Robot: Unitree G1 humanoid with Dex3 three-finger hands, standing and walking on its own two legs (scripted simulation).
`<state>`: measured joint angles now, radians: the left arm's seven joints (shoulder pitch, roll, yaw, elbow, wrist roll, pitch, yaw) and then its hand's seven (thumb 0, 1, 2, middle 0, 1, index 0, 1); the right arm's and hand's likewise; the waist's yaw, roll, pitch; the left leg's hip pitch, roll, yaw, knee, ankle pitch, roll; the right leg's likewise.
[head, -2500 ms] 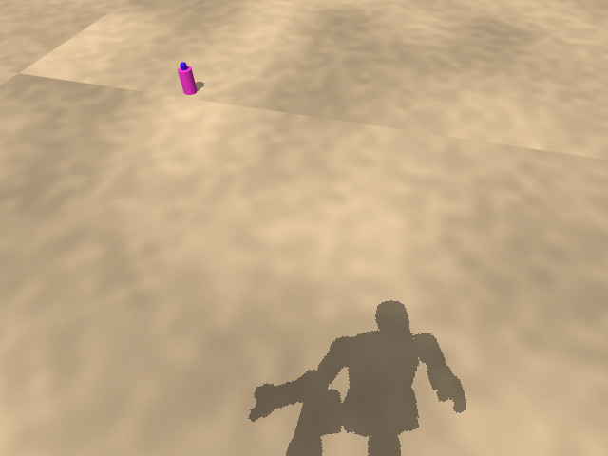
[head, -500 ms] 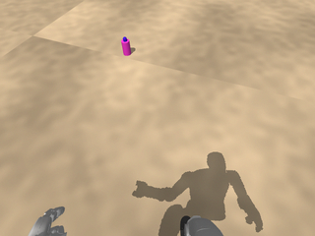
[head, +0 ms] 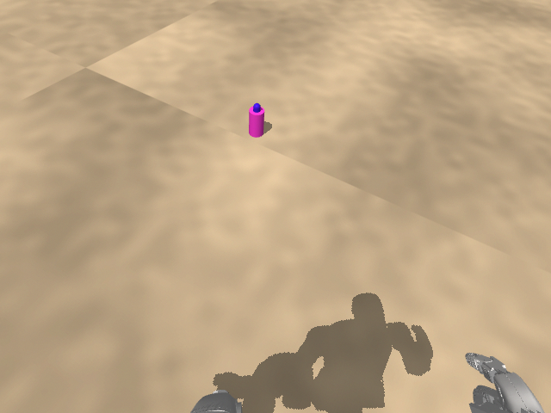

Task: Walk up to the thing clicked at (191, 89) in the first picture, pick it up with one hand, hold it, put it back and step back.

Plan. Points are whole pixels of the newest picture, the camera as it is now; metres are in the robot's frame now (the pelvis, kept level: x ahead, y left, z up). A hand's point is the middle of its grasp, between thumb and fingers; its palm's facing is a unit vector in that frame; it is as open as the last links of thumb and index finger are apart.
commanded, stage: walk up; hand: left
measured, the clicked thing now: (256, 118) +1.56 +0.07 -0.65
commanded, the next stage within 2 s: none
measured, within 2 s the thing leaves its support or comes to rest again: neither
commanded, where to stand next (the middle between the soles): +1.23 -0.13 m, yaw -1 degrees
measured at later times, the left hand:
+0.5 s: hand (184, 237) +0.44 +0.20 -0.11, palm faces -0.09 -0.93 -0.36, open 7.4 cm
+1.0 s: hand (182, 209) +0.54 +0.22 -0.15, palm faces -0.06 -0.95 -0.32, open 7.4 cm
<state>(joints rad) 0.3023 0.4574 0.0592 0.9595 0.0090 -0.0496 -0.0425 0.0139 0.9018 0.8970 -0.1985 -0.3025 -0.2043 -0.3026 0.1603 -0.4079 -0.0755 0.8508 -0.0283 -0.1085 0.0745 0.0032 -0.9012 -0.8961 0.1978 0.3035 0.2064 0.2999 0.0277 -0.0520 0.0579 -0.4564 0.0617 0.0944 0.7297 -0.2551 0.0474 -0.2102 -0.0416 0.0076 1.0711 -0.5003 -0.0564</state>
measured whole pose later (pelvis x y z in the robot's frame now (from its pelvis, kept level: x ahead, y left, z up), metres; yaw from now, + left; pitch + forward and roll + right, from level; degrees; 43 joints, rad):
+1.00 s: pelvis +0.51 -0.04 +0.01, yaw -2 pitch -3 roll -1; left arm 0.34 0.42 0.04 0.90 0.01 -0.04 -0.03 0.01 0.90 0.90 -0.20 -0.30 -0.21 -0.30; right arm 0.21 -0.37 -0.05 0.84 -0.02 -0.10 0.05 0.01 -0.90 -0.90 0.20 0.30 0.21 0.30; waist 0.01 -0.05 0.10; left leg -0.36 0.05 0.08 0.60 -0.19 0.04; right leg -0.28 0.03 -0.01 1.08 -0.48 -0.06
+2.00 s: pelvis +0.87 -0.09 +0.01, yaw +1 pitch -4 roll -2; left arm 0.33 0.41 0.04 0.89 0.01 -0.04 -0.03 0.01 0.90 0.90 -0.20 -0.30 -0.21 -0.30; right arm 0.23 -0.38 -0.06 0.84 -0.01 -0.08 0.05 0.01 -0.90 -0.90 0.20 0.30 0.21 0.30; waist 0.00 -0.05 0.12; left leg -0.33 0.02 0.06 0.62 -0.22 0.05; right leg -0.33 -0.02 -0.01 1.11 -0.45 -0.05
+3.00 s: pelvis +1.13 -0.09 +0.02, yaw +0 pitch -4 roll -1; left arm 0.29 0.43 0.03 0.90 0.01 -0.01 -0.02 0.01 0.90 0.90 -0.20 -0.30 -0.21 -0.30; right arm 0.24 -0.36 -0.03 0.86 -0.01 -0.07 0.03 0.01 -0.90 -0.90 0.20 0.30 0.21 0.30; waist 0.00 -0.07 0.12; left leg -0.30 0.02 0.07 0.55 -0.19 0.04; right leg -0.40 -0.03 0.02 0.99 -0.43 -0.04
